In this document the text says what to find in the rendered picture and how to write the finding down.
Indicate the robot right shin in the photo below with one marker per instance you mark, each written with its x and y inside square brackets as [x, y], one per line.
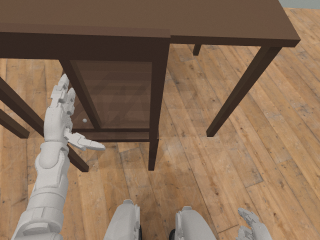
[176, 237]

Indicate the left robot hand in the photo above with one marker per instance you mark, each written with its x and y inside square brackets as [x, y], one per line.
[57, 118]

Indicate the robot left thigh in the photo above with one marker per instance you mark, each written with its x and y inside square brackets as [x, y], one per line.
[124, 222]

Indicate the robot left forearm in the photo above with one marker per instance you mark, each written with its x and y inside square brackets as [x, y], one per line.
[44, 212]

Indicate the table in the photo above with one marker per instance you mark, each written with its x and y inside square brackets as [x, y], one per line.
[257, 23]

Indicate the chair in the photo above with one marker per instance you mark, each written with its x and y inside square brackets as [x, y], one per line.
[117, 73]

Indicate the right robot hand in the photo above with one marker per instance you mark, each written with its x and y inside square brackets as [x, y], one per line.
[258, 230]

